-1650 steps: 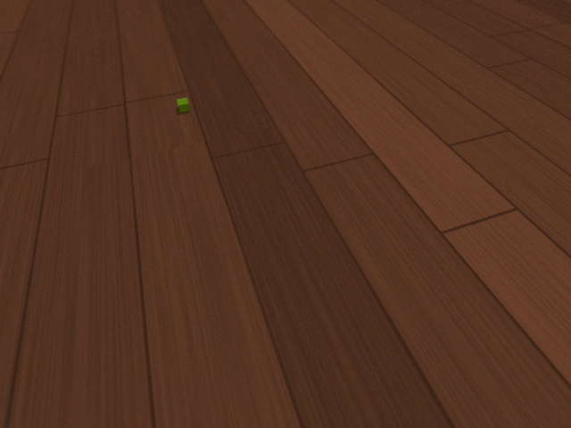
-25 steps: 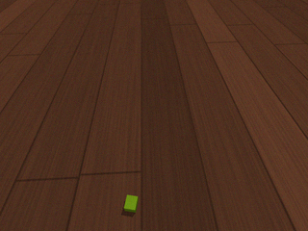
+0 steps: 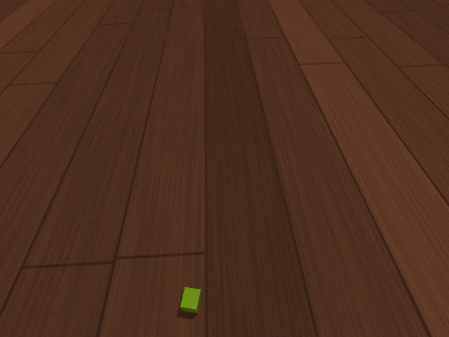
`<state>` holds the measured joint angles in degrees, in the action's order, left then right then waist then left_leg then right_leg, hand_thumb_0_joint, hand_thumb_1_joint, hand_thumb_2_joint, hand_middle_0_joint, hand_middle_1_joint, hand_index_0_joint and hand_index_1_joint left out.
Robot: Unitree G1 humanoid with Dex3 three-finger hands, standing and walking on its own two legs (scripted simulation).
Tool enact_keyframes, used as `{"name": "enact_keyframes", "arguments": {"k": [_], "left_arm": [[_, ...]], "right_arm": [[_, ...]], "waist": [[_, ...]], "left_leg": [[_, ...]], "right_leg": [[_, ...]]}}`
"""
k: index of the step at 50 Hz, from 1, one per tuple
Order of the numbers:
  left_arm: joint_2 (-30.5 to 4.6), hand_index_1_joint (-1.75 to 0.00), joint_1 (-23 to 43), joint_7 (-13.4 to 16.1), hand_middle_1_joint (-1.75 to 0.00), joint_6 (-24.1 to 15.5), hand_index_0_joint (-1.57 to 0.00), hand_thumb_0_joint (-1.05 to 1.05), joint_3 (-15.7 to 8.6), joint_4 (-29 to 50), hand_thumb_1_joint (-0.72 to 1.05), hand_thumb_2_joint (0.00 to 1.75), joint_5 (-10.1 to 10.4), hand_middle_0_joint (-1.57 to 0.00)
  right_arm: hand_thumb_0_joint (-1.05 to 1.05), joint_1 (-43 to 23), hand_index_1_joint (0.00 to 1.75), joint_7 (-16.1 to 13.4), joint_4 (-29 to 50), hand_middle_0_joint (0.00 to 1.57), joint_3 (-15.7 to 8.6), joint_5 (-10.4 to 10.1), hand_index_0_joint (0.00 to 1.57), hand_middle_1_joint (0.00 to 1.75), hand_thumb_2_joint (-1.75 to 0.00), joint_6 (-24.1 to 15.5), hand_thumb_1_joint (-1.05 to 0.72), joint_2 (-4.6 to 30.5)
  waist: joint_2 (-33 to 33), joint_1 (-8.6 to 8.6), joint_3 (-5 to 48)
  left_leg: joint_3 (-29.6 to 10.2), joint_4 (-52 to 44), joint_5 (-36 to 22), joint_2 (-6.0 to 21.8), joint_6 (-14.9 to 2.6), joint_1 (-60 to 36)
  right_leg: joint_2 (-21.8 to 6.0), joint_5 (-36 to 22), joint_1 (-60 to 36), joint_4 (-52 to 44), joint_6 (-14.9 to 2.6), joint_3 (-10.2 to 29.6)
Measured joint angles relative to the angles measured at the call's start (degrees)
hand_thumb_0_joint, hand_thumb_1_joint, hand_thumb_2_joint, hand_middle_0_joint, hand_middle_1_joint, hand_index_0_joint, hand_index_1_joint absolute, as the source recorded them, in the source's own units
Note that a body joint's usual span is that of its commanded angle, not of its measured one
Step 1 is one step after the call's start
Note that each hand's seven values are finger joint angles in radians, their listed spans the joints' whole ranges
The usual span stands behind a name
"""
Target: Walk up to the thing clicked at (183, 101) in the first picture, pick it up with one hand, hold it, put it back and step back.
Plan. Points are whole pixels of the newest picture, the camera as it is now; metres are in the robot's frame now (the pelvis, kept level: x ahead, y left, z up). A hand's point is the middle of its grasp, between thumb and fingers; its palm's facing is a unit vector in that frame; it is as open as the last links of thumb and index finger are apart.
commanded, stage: stand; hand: left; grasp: from above
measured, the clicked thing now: (191, 299) +0.42 +0.19 -0.76
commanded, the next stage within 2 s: step back in 0.66 s
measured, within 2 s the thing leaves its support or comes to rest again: neither
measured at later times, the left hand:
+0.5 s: hand out of the picture +0.07 +0.24 -0.16, palm faces +0.01 -0.94 -0.34, open 7.3 cm
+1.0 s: hand out of the picture +0.10 +0.31 -0.18, palm faces +0.00 -0.93 -0.37, open 7.3 cm
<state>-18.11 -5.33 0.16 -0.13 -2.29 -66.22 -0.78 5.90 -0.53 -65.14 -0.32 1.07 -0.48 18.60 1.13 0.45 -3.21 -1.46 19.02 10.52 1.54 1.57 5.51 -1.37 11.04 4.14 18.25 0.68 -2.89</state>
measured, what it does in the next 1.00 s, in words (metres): lifts its left foot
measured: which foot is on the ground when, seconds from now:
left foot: down 0.00-1.00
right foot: down 0.00-0.94, up 0.96-1.00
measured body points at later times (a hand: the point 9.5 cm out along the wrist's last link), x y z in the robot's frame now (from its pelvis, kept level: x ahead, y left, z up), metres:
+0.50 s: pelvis +0.00 +0.00 +0.00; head +0.01 -0.01 +0.45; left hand +0.07 +0.29 -0.13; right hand +0.07 -0.30 -0.14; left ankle +0.00 +0.14 -0.75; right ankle -0.01 -0.12 -0.75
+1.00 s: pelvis -0.05 +0.04 -0.03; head +0.02 +0.07 +0.41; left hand +0.10 +0.36 -0.16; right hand +0.02 -0.28 -0.14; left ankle -0.05 +0.14 -0.75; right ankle -0.02 -0.12 -0.73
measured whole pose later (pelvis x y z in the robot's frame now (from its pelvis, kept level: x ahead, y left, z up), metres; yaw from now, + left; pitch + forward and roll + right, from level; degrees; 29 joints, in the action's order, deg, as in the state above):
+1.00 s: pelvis -0.05 +0.04 -0.03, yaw +0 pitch -1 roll -1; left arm -23.2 -0.2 1.4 3.1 -4.4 -52.3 -0.4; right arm 7.7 0.8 -55.4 -3.5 1.5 2.0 21.9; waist -2.7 -0.9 -11.3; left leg -1.0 38.5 20.7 -2.1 -2.3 16.5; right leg -0.5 26.3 22.6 46.4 -0.3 5.3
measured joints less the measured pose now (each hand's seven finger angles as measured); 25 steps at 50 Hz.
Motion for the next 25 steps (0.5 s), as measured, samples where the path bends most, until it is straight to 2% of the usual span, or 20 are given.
{"name": "enact_keyframes", "arguments": {"k": [25], "left_arm": [[-0.4,-0.3,-1.0,-0.3,-0.3,-0.3,-0.21,0.0,0.7,0.2,0.9,0.9,0.2,-0.21]], "right_arm": [[0.01,1.0,0.3,0.5,-0.7,0.2,0.1,-0.1,0.2,0.3,-0.89,0.2,-0.9,0.5]], "waist": [[0.0,-0.28,0.1]], "left_leg": [[0.1,-0.6,-0.3,0.4,0.36,0.2]], "right_leg": [[0.3,0.0,0.6,0.1,-0.38,0.1]]}}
